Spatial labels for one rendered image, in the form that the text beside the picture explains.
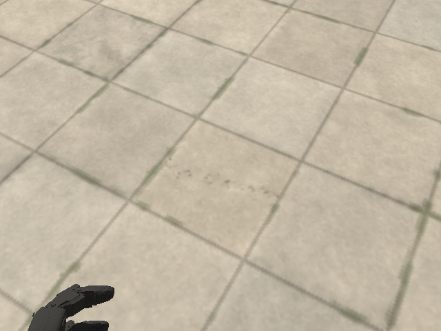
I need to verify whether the left robot hand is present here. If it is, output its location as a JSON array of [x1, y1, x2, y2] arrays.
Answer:
[[28, 284, 114, 331]]

